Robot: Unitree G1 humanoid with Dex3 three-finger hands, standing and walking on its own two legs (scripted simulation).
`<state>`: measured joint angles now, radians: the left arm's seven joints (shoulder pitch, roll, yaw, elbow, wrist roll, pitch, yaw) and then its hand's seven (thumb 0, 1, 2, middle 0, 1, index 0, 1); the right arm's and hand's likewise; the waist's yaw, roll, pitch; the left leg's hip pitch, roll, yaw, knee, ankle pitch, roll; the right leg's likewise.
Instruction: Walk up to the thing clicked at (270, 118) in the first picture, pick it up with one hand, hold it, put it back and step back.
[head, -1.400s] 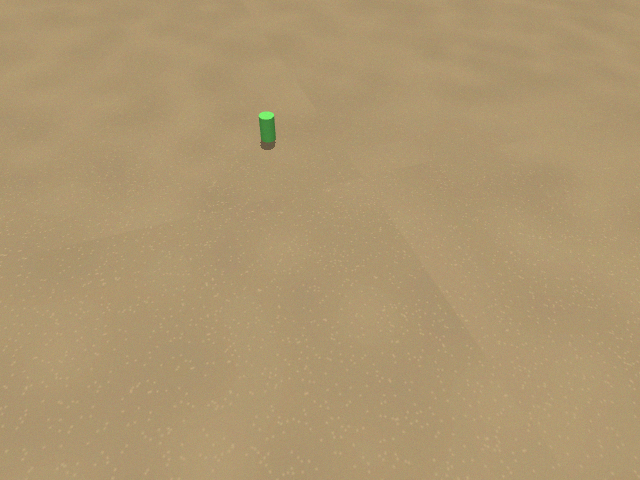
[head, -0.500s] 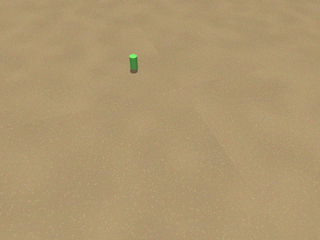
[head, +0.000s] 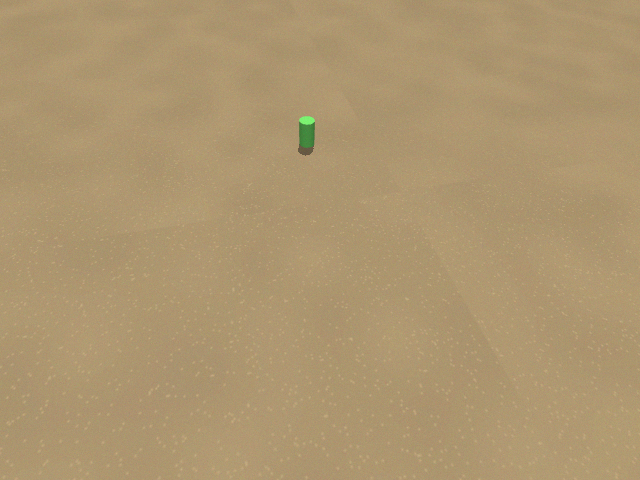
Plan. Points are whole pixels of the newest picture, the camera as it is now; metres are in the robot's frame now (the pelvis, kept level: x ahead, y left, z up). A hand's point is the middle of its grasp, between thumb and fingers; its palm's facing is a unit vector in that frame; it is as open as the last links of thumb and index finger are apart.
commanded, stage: walk up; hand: left
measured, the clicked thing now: (306, 132) +1.84 +0.14 -0.70
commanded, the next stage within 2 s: none
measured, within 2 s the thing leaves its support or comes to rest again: neither
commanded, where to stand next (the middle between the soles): +1.49 -0.06 m, yaw -2 degrees
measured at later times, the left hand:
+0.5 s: hand (172, 321) +0.38 +0.28 -0.14, palm faces -0.12 -0.93 -0.35, open 7.4 cm
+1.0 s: hand (196, 245) +0.59 +0.30 -0.18, palm faces -0.06 -0.94 -0.34, open 7.4 cm
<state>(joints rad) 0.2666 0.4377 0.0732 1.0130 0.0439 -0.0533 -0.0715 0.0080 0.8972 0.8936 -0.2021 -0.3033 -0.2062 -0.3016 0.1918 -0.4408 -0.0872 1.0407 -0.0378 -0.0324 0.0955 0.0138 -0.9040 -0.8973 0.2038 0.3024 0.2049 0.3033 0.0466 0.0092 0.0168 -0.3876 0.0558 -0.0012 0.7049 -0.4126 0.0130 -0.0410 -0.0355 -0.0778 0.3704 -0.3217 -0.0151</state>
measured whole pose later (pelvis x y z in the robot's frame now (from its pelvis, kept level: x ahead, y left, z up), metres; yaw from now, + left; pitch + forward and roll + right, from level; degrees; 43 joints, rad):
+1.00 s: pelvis +0.54 +0.02 -0.02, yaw -3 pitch -2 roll -1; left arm 0.32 0.46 0.06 0.92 0.01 -0.05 -0.06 0.01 0.90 0.89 -0.20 -0.30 -0.20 -0.30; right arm 0.22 -0.42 -0.08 0.88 -0.03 -0.10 0.08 0.01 -0.90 -0.90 0.20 0.30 0.21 0.30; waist 0.02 -0.05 0.04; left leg -0.44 0.06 0.10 0.67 -0.20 0.03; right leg -0.18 -0.05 -0.01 0.89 -0.49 -0.03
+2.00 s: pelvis +1.00 -0.02 -0.01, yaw -2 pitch -3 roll +0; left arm 0.35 0.44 0.03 0.92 0.00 -0.03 -0.04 0.01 0.90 0.89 -0.20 -0.30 -0.20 -0.30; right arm 0.23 -0.39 -0.04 0.84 -0.01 -0.09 0.06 0.01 -0.90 -0.90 0.21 0.30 0.21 0.30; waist 0.02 -0.07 0.07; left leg -0.31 0.03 0.10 0.56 -0.21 0.04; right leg -0.37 -0.03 0.00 1.09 -0.40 -0.04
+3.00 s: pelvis +1.34 -0.05 +0.00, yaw -2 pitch -3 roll +0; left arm 0.28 0.43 0.04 0.90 0.01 -0.04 -0.05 0.01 0.90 0.89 -0.20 -0.30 -0.20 -0.30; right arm 0.33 -0.41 -0.04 0.86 -0.02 -0.07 0.05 0.01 -0.90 -0.90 0.21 0.30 0.21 0.30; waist -0.03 -0.04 0.09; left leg -0.20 0.02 0.10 0.52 -0.27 0.04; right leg -0.49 -0.09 -0.03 0.83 -0.30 -0.01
